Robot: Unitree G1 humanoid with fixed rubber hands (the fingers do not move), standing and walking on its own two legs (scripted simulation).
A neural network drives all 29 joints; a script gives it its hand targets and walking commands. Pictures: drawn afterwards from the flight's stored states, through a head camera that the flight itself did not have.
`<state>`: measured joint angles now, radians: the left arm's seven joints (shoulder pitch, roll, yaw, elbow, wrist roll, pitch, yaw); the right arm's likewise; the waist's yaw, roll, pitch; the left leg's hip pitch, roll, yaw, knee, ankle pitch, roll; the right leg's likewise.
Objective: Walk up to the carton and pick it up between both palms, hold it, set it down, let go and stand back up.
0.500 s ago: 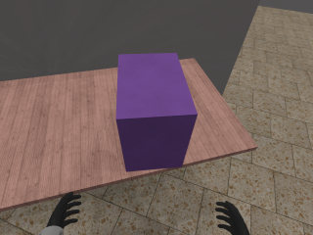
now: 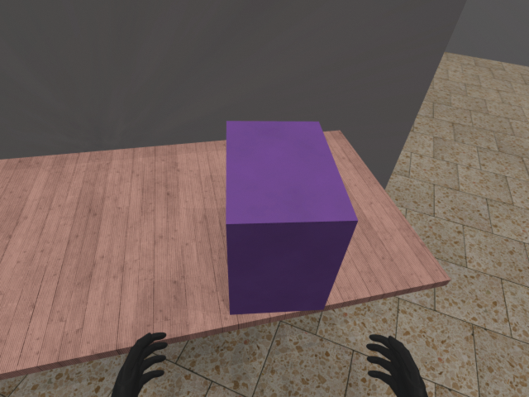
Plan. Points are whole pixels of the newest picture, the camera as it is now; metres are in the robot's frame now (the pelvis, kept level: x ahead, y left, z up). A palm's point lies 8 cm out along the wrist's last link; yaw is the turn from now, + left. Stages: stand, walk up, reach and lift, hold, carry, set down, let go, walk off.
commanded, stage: reach and lift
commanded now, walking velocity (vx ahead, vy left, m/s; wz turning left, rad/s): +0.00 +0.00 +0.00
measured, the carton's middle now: (275, 216) +0.44 -0.01 +0.01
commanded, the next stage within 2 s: none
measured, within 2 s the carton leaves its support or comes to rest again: neither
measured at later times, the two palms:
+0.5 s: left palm (139, 362) +0.18 +0.19 -0.02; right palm (403, 355) +0.19 -0.20 -0.02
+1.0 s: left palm (136, 291) +0.25 +0.20 +0.05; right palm (395, 289) +0.26 -0.18 +0.05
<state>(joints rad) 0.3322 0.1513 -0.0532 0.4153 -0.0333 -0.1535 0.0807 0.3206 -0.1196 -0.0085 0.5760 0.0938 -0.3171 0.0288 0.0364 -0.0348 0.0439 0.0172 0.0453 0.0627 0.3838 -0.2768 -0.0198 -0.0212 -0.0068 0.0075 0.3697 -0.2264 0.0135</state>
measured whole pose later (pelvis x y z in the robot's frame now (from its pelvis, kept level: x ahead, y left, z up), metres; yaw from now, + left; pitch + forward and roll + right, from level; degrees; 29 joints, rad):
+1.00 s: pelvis -0.02 -0.01 +0.00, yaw +0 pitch -5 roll +0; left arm 0.00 0.12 0.05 0.03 -0.09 0.28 0.08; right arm -0.01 -0.16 0.04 0.20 0.22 0.01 -0.10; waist 0.04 -0.02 0.09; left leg -0.02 0.04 0.05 0.32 -0.21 -0.03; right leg -0.07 0.00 0.03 0.33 -0.17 0.01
